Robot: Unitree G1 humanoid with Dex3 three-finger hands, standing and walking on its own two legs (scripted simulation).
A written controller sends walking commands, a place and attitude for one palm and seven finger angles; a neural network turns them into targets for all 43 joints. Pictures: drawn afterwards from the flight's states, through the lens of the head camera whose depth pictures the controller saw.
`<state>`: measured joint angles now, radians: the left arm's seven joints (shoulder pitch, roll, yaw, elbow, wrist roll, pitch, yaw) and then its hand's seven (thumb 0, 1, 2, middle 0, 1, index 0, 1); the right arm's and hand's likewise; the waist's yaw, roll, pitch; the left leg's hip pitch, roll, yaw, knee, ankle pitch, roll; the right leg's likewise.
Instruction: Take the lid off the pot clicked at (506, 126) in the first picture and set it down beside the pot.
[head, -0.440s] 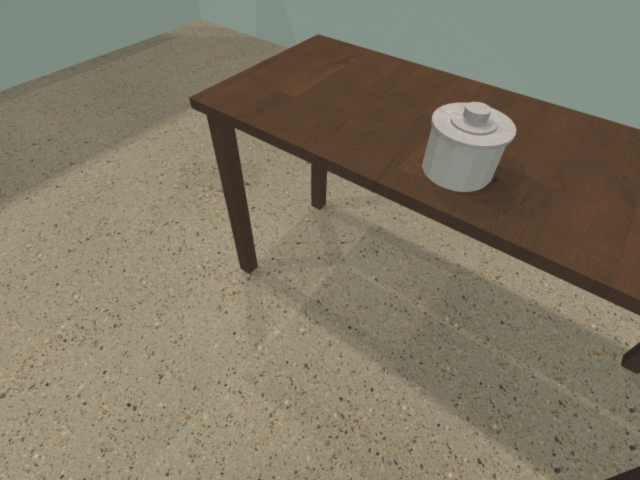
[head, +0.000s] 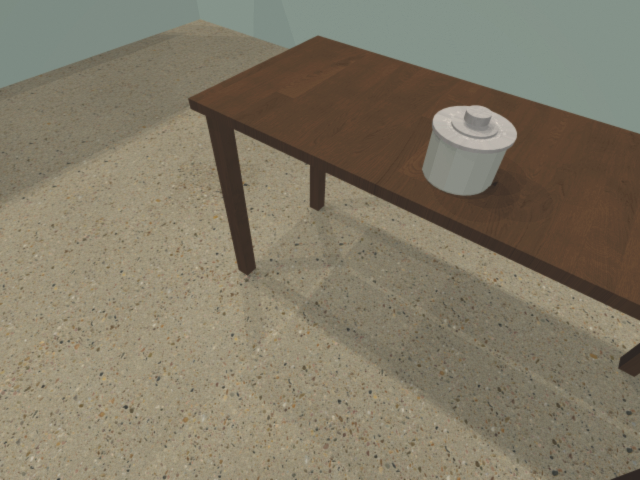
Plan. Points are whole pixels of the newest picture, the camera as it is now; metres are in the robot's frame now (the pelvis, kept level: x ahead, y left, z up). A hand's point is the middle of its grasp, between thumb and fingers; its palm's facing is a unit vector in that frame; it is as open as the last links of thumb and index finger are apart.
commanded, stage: look at it before walking up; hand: left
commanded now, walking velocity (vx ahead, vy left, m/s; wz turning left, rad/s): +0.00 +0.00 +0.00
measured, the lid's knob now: (477, 115) +0.73 -0.25 +0.10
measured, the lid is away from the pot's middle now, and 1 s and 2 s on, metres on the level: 0.00 0.00 0.00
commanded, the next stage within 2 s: turn to face it in 0.20 s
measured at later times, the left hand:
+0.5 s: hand out of the picture +0.05 +0.21 -0.17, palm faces -0.05 -0.96 -0.27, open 7.4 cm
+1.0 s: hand out of the picture +0.08 +0.13 -0.16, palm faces -0.25 -0.93 -0.25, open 7.4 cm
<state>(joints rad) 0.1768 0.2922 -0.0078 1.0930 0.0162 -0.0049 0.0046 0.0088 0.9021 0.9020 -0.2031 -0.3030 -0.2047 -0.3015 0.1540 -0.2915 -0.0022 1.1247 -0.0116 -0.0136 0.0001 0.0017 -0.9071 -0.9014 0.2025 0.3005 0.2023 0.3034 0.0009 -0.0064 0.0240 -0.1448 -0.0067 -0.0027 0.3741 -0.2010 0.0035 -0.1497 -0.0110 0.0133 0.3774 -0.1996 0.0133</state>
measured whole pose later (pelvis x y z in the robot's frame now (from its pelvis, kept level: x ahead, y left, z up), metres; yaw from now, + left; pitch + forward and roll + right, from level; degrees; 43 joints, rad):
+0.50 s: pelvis +0.00 +0.00 +0.00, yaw -4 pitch -1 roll +1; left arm 0.22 0.26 0.01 1.07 0.02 0.03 0.01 0.01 0.90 0.90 -0.20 -0.30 -0.20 -0.30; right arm 0.16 -0.24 -0.01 1.08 -0.01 0.00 -0.02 0.00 -0.91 -0.90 0.20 0.30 0.20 0.30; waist 0.02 0.00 0.04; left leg -0.16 0.01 0.06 0.43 -0.25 0.00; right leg -0.21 0.01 0.08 0.47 -0.24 0.01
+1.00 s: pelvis -0.01 -0.04 +0.00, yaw -20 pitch +2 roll +2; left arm 0.30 0.16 0.05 0.95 0.02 0.02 0.00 0.01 0.90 0.90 -0.20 -0.30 -0.21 -0.30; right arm 0.13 -0.25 -0.07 0.97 -0.02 0.05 -0.02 0.00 -0.91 -0.90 0.20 0.30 0.20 0.30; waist 0.03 0.03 0.06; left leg -0.49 0.05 -0.04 1.07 -0.33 -0.08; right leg -0.26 0.10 0.11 0.42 -0.18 -0.08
